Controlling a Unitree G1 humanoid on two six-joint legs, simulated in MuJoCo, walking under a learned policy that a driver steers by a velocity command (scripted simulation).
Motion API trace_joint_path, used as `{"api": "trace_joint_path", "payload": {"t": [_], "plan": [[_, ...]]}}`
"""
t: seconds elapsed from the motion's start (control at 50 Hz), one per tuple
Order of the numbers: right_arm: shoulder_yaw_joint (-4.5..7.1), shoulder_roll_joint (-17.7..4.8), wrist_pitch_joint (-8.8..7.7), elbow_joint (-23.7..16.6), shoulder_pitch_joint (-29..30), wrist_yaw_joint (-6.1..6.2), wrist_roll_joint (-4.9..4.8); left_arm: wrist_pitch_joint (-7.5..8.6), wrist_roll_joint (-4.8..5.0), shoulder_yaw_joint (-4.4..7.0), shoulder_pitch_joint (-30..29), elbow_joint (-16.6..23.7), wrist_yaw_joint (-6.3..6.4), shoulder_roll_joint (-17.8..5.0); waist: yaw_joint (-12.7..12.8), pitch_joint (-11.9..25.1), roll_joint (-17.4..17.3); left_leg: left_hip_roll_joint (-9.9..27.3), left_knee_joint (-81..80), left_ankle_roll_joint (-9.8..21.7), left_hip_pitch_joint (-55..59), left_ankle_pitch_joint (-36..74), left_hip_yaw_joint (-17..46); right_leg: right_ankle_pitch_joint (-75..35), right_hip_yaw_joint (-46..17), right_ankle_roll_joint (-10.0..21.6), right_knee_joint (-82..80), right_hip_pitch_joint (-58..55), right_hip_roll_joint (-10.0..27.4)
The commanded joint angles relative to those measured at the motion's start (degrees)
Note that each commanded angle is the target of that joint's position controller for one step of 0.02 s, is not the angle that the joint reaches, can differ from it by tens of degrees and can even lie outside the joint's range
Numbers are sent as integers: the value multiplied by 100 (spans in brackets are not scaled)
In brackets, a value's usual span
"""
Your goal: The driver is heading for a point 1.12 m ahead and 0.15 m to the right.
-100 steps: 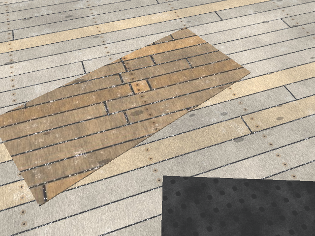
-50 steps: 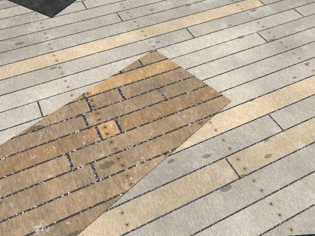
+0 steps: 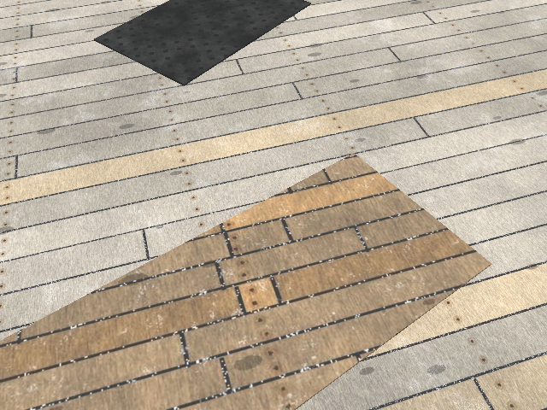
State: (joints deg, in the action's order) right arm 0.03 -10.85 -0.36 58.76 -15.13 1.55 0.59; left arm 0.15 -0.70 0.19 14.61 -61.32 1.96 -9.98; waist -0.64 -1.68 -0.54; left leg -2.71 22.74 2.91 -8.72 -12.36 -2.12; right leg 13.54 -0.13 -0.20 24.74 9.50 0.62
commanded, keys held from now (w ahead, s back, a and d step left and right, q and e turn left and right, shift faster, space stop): no key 1.00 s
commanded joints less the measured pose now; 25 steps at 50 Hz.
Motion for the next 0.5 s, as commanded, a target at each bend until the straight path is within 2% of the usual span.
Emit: {"api": "trace_joint_path", "payload": {"t": [0.02, 0.18, 0.5], "plan": [[82, -470, -62, -4, -266, 30, 0, 64, 34, 83, 284, -17, 35, -515, 39, -81, 270, 689, -434, 52, -88, 733, 689, -1044, -537, 238, -507, -163, 502], [39, -368, -25, 306, -396, 83, 1, 44, 31, 61, 291, -218, 55, -462, 45, -140, 79, 713, -431, -2, -1, 846, 644, -1137, -503, 274, -539, -179, 491], [5, -230, 2, 618, -535, 118, 0, 35, 24, 2, 466, -469, 76, -290, 32, -263, 77, 751, -411, -18, 7, 765, 641, -988, -486, 281, -605, -67, 442]]}}
Next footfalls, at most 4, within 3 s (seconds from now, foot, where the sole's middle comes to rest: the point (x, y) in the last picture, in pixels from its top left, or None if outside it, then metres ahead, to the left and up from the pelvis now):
1.80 left None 0.43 0.03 -0.78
2.36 right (336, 327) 0.75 -0.13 -0.78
2.92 left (270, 239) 1.06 0.04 -0.78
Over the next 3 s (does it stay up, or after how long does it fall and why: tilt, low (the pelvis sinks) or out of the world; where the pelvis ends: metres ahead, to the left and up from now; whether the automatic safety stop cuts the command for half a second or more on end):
stays up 0.93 -0.03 -0.01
